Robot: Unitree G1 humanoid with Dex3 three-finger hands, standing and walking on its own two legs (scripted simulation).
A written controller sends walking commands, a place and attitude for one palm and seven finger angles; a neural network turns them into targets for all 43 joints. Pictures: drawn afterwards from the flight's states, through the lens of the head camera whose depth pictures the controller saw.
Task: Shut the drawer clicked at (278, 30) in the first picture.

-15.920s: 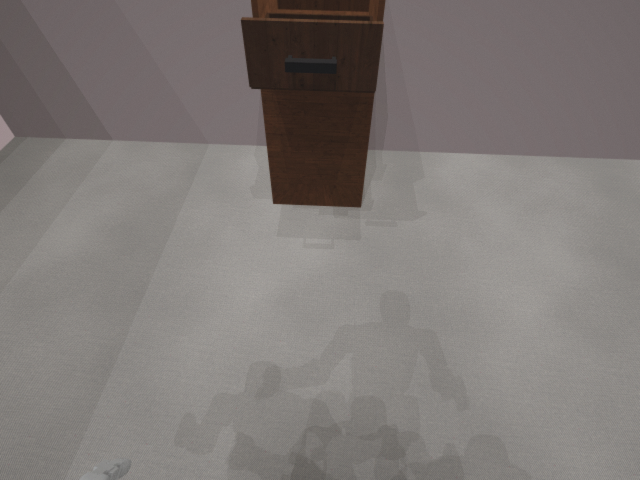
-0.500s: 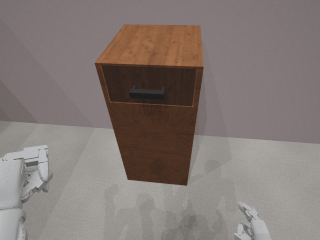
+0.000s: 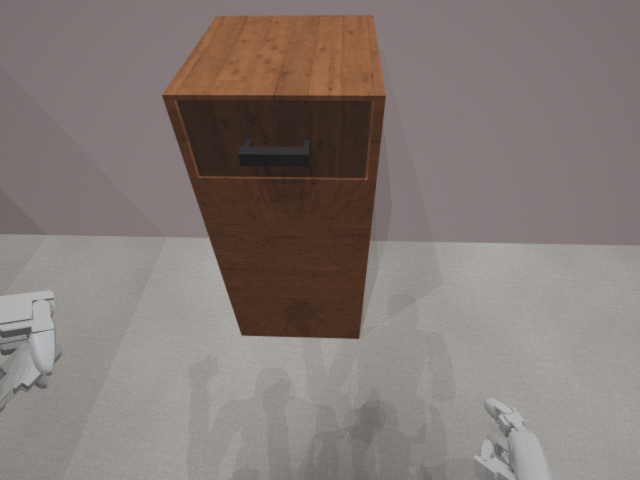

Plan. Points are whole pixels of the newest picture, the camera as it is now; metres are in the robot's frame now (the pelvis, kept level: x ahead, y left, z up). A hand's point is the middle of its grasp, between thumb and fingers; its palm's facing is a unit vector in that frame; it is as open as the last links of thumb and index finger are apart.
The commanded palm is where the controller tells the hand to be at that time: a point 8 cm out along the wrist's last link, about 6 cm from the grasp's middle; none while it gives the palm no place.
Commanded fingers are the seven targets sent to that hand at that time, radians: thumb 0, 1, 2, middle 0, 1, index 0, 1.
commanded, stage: step back with the hand held close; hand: left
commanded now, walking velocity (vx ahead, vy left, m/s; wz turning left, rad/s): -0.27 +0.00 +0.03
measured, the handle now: (276, 150) +0.69 +0.14 +0.04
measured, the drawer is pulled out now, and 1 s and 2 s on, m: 0.00 0.00 0.00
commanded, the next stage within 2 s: stop stepping back and stand still in 0.72 s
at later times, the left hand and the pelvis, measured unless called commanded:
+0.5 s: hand (49, 420) +0.13 +0.23 +0.16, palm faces +0.36 -0.80 -0.48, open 3.2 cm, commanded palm +0.05 +0.26 +0.19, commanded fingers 0.00 0.90 0.90 -1.40 -1.60 -1.40 -1.60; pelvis -0.08 -0.02 +0.00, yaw +0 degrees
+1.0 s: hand out of the picture -0.03 +0.21 +0.16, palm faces +0.35 -0.81 -0.48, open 3.3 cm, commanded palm -0.09 +0.25 +0.19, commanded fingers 0.00 0.90 0.90 -1.40 -1.60 -1.40 -1.60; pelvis -0.21 -0.03 +0.01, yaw +2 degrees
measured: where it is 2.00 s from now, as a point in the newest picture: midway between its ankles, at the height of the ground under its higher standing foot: outside the picture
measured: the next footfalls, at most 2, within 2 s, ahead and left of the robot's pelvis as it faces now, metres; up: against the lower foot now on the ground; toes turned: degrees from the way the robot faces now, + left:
right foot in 0.40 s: -0.08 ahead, -0.14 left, +0.00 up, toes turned +3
left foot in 0.84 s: -0.12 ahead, +0.09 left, +0.00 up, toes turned +2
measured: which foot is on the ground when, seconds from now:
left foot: down 0.00-0.62, up 0.64-0.82, down 0.84-1.00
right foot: down 0.00-0.22, up 0.24-0.38, down 0.40-1.00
